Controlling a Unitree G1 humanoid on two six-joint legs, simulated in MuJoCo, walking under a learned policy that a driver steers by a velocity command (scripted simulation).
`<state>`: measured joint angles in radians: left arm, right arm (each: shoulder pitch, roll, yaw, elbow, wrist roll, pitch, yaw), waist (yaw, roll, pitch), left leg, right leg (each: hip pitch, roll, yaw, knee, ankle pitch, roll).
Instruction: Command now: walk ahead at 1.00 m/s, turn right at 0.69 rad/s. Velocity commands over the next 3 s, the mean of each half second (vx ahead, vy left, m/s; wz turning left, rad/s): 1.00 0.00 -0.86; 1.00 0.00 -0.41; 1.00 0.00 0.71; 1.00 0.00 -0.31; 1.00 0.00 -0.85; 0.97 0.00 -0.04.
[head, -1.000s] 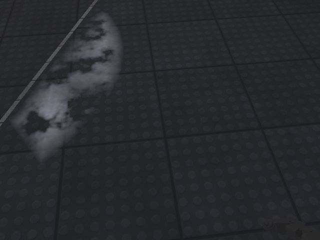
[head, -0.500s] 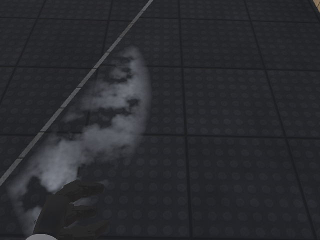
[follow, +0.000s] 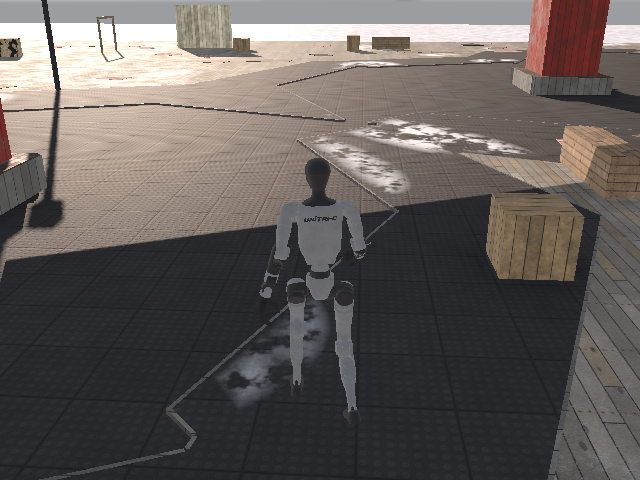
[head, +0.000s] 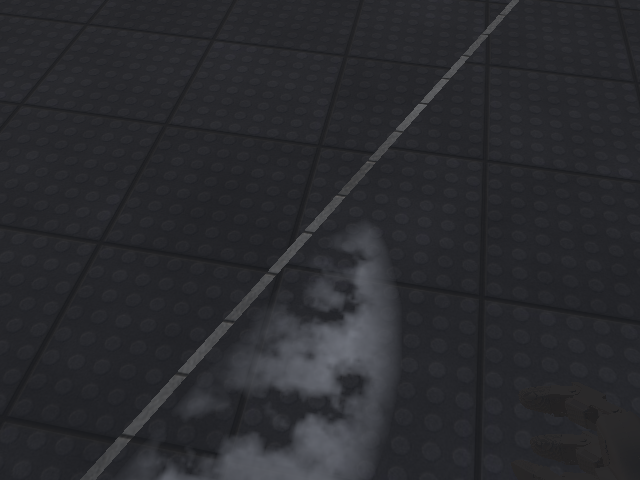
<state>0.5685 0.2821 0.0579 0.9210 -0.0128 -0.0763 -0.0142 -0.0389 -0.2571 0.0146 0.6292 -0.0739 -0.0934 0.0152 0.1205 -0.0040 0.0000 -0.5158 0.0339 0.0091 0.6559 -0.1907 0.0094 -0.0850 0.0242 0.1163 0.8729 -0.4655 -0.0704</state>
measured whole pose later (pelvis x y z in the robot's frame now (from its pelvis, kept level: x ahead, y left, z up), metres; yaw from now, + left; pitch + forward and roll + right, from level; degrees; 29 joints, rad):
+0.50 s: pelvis +0.46 -0.08 -0.01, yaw -26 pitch -1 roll -1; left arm 0.27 0.33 0.07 0.78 0.02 0.00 -0.01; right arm 0.23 -0.22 0.00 0.74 -0.05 -0.09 0.00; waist 0.00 0.00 0.06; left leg -0.34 0.06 -0.05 1.44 -0.36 -0.02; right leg -0.39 0.20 -0.07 0.67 -0.28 -0.20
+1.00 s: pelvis +0.90 -0.23 +0.02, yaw -35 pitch +1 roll +1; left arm 0.13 0.30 0.01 0.69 0.07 -0.07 -0.03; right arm 0.48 -0.30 -0.06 0.86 -0.02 -0.06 0.01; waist -0.06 -0.03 0.01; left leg -0.20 -0.10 -0.04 0.43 -0.24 0.06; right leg -0.54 0.00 0.04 1.14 -0.32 -0.05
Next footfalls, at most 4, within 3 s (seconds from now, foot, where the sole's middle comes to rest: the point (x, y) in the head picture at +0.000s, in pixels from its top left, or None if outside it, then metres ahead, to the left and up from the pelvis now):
0.38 right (419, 463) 0.53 -0.11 -0.75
0.80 left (446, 288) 0.97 -0.18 -0.75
1.22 right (594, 249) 1.15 -0.56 -0.75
1.62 left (532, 130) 1.62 -0.45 -0.75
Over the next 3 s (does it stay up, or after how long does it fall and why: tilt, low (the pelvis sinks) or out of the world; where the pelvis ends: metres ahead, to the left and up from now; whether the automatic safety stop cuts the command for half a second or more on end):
stays up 2.46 -1.18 0.00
